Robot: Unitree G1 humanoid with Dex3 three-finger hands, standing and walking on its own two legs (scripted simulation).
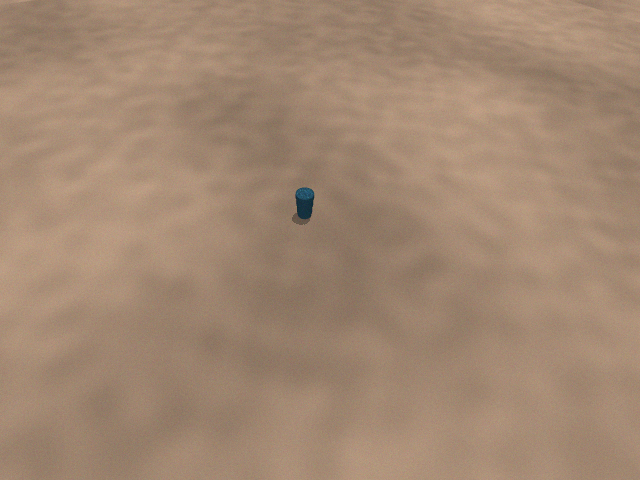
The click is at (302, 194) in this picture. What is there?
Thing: tapered cup
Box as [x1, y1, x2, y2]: [296, 187, 313, 218]
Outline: 304,187 296,191 298,216 301,218 307,218 310,216 313,199 313,191 309,188
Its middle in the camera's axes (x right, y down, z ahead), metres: -0.06 -0.16 +1.75
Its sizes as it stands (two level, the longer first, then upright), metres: 0.082 0.082 0.127
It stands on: the floor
